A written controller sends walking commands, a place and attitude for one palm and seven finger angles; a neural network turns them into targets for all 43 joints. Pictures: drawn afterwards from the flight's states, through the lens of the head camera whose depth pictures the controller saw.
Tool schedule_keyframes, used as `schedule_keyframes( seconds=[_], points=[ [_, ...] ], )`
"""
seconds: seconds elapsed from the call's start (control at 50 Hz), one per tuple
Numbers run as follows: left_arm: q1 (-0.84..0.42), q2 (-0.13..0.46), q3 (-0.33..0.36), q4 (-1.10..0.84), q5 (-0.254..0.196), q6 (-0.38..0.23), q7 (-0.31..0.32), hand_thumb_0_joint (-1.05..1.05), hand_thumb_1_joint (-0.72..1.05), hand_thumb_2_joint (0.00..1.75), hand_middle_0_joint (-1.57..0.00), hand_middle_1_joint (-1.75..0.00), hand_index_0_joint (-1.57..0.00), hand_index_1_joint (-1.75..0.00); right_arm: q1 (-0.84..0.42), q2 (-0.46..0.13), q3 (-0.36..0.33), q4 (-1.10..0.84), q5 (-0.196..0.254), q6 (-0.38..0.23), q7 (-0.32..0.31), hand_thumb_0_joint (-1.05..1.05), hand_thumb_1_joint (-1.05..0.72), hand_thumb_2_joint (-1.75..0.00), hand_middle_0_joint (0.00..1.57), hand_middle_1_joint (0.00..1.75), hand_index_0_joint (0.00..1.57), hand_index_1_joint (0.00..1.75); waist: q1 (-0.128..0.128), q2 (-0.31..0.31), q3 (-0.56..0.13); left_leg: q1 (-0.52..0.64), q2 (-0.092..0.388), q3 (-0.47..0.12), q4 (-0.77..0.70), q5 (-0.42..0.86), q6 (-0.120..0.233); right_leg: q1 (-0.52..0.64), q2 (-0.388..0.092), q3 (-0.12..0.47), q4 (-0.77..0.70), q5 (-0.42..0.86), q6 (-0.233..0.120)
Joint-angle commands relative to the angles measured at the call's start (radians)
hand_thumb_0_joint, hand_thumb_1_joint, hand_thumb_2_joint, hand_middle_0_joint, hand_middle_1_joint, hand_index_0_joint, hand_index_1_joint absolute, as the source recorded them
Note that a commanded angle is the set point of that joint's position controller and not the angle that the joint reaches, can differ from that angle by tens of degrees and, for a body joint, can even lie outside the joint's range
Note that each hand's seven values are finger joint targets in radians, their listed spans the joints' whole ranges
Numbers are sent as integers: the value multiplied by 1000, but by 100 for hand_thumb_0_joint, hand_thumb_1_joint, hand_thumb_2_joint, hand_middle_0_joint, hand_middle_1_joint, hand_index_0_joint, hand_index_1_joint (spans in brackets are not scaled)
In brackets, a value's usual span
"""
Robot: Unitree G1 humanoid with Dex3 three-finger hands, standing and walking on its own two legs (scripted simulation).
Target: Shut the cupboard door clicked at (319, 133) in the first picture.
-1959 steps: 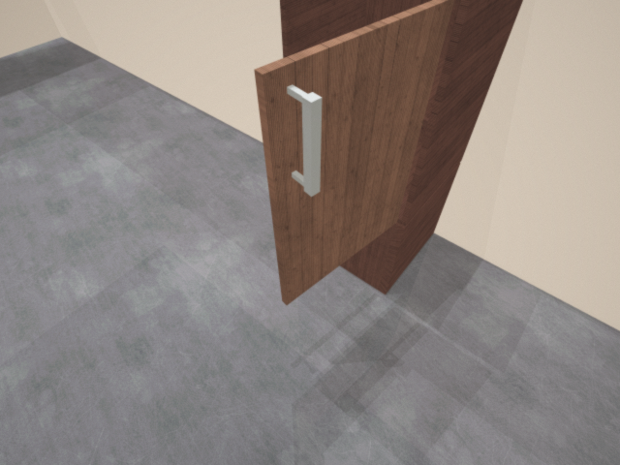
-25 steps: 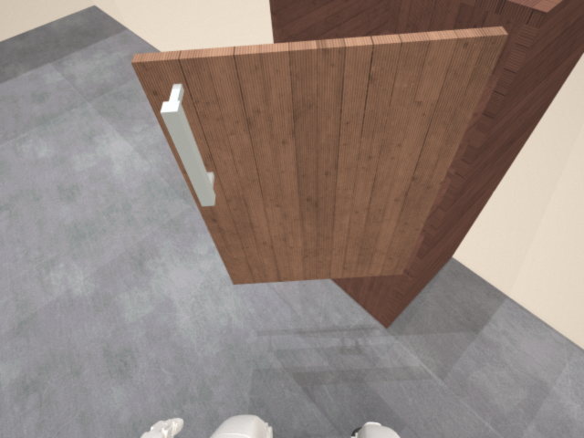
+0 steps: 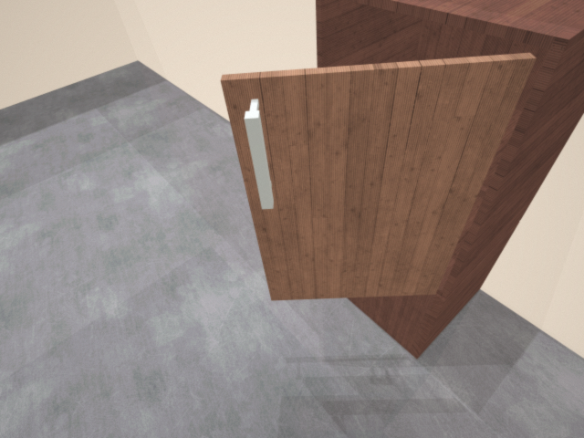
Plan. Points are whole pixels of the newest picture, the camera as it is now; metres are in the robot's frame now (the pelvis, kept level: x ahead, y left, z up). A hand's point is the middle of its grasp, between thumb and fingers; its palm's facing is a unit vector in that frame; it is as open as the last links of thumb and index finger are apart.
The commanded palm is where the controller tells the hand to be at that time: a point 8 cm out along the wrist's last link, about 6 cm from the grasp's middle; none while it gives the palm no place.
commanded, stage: come to a stop and stand still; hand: left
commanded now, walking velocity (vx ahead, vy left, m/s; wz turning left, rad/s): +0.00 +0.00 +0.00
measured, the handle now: (261, 157) +0.48 +0.08 +0.15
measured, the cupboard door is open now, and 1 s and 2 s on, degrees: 49 49 49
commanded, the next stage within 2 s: look again from close up in 0.30 s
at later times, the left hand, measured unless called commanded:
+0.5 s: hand out of the picture +0.02 +0.19 -0.15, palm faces +0.00 -0.97 -0.23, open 7.3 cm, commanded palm none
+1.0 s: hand out of the picture +0.02 +0.15 -0.16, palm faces +0.02 -0.98 -0.19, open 7.3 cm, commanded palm none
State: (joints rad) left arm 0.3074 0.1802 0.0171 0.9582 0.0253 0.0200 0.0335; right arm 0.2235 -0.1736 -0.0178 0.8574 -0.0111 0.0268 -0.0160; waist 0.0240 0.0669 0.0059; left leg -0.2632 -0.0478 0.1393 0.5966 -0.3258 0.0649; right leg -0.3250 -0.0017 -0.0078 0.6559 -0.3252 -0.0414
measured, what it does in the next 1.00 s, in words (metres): stands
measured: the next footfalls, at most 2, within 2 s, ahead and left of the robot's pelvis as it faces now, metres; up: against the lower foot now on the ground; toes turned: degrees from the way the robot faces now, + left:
left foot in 1.76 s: +0.09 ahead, -0.01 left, +0.00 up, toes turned +5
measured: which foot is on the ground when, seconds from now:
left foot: down 0.00-1.00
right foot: down 0.00-1.00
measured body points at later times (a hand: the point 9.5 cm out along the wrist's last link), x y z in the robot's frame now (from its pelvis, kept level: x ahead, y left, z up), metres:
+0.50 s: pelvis +0.00 +0.01 +0.02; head +0.00 -0.01 +0.47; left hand +0.02 +0.24 -0.13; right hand -0.03 -0.21 -0.15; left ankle +0.00 +0.07 -0.72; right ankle +0.02 -0.10 -0.72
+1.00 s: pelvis +0.02 -0.01 +0.02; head +0.03 -0.02 +0.47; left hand +0.02 +0.20 -0.14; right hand +0.03 -0.23 -0.14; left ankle +0.00 +0.07 -0.72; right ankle +0.02 -0.10 -0.72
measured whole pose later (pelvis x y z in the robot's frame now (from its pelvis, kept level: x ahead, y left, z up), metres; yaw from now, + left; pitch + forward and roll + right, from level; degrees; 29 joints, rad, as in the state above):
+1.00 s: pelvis +0.02 -0.01 +0.02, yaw +0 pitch -1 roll +1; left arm 0.30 0.13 -0.02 1.12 0.01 -0.02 0.04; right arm 0.28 -0.15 0.02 1.12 -0.01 -0.03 -0.04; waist 0.00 0.01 0.02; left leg -0.12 -0.03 0.11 0.37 -0.24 0.05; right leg -0.17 0.03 -0.02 0.42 -0.23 -0.05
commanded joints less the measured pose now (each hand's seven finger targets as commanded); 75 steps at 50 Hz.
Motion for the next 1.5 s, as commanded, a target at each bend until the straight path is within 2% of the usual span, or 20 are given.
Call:
schedule_keyframes(
  seconds=[0.0,0.02,0.04,0.1,0.14,0.18,0.26,0.5,0.6,0.78,0.94,1.0,1.14,1.26,1.32,1.36,1.4,1.42,1.44,1.48],
  points=[
    [-59,139,9,-81,-4,-54,4,0,90,90,-20,-30,-20,-30,119,-96,-18,-6,0,-31,0,0,-90,-90,20,30,20,30,-81,-272,-61,147,100,-147,-147,90,-22,-30,-147,219,-269,163,-72],
    [-58,125,7,-80,-6,-50,6,0,90,90,-20,-30,-20,-30,118,-93,-24,-1,0,-35,-1,0,-90,-90,20,30,20,30,-75,-275,-55,150,110,-154,-172,105,-18,-20,-134,191,-262,161,-54],
    [-51,113,4,-75,-8,-45,6,0,90,90,-20,-30,-20,-30,112,-101,-20,7,0,-40,-3,0,-90,-90,20,30,20,30,-69,-227,-44,143,127,-166,-205,125,-16,-10,-118,175,-258,145,-41],
    [-12,100,1,-50,-10,-33,5,0,90,90,-20,-30,-20,-30,76,-108,-8,36,-5,-54,-5,0,-90,-90,20,30,20,30,-28,-12,12,65,171,-213,-307,142,-3,55,-77,118,-225,124,-21],
    [8,97,-2,-26,-11,-26,4,0,90,90,-20,-30,-20,-30,67,-113,-1,54,-5,-52,-7,0,-90,-90,20,30,20,30,-18,27,50,23,182,-223,-354,59,-5,66,-72,104,-224,88,-21],
    [18,91,-2,-9,-8,-22,2,0,90,90,-20,-30,-20,-30,74,-118,1,68,-6,-50,-8,0,-90,-90,20,30,20,30,-13,15,73,-5,183,-238,-389,-33,-6,72,-67,95,-227,73,-20],
    [21,84,-4,16,-7,-19,1,0,90,90,-20,-30,-20,-30,100,-118,4,104,-7,-51,-10,0,-90,-90,20,30,20,30,-11,-10,71,-8,188,-250,-410,-66,-7,85,-70,83,-229,73,-19],
    [16,63,-18,69,-11,-33,4,0,90,90,-20,-30,-20,-30,146,-96,14,180,-2,-54,-12,0,-90,-90,20,30,20,30,-28,-88,71,33,172,-212,-367,32,-10,96,-92,113,-278,124,-21],
    [24,56,-22,87,-14,-42,7,0,90,90,-20,-30,-20,-30,156,-81,20,204,0,-61,-16,0,-90,-90,20,30,20,30,-34,-88,39,92,165,-186,-324,169,-12,103,-101,121,-282,195,-20],
    [42,46,-26,117,-16,-47,9,0,90,90,-20,-30,-20,-30,141,-66,23,235,2,-63,-20,0,-90,-90,20,30,20,30,-34,-78,63,110,165,-170,-309,207,-18,105,-104,130,-292,241,-22],
    [50,49,-27,127,-17,-51,10,0,90,90,-20,-30,-20,-30,131,-61,22,247,3,-64,-24,0,-90,-90,20,30,20,30,-32,-59,50,126,164,-158,-294,234,-23,135,-112,130,-299,305,-25],
    [61,34,-30,139,-15,-48,8,0,90,90,-20,-30,-20,-30,131,-51,23,256,-1,-64,-25,0,-90,-90,20,30,20,30,-31,-86,65,112,171,-175,-301,203,-16,141,-92,100,-302,236,-15],
    [91,26,-19,136,-7,-26,-1,0,90,90,-20,-30,-20,-30,136,-70,7,264,-9,-56,-34,0,-90,-90,20,30,20,30,-27,-47,96,69,209,-233,-305,159,9,111,-74,38,-243,156,-12],
    [107,19,2,107,1,-11,-11,0,90,90,-20,-30,-20,-30,159,-88,-18,261,-13,-46,-52,0,-90,-90,20,30,20,30,-31,-24,89,87,259,-261,-265,237,38,55,-51,16,-171,170,-14],
    [130,23,15,92,5,-7,-15,0,90,90,-20,-30,-20,-30,153,-89,-28,250,-14,-42,-59,0,-90,-90,20,30,20,30,-25,-53,56,59,249,-224,-201,254,33,89,-64,39,-176,253,-17],
    [143,36,24,85,5,-4,-14,0,90,90,-20,-30,-20,-30,145,-70,-28,239,-11,-38,-62,0,-90,-90,20,30,20,30,-23,-120,46,0,194,-147,-125,171,5,137,-100,94,-219,338,-21],
    [172,68,35,87,7,-2,-9,0,90,90,-20,-30,-20,-30,149,-28,-25,231,-6,-30,-64,0,-90,-90,20,30,20,30,-16,-263,27,-88,90,-32,48,-26,-35,226,-184,192,-300,506,-41],
    [196,66,40,84,6,1,-5,0,90,90,-20,-30,-20,-30,113,-31,-26,217,-4,-24,-66,0,-90,-90,20,30,20,30,10,-270,31,-158,64,-45,200,-188,-43,253,-214,237,-336,627,-75],
    [195,60,43,81,8,5,-1,0,90,90,-20,-30,-20,-30,89,-36,-31,208,-1,-21,-69,0,-90,-90,20,30,20,30,14,-237,39,-202,68,-78,327,-237,-43,257,-236,253,-346,698,-116],
    [151,48,46,55,6,6,1,0,90,90,-20,-30,-20,-30,82,-38,-38,209,-2,-14,-68,0,-90,-90,20,30,20,30,-3,-139,36,-233,86,-88,452,-206,-52,246,-217,204,-342,682,-177]
  ],
)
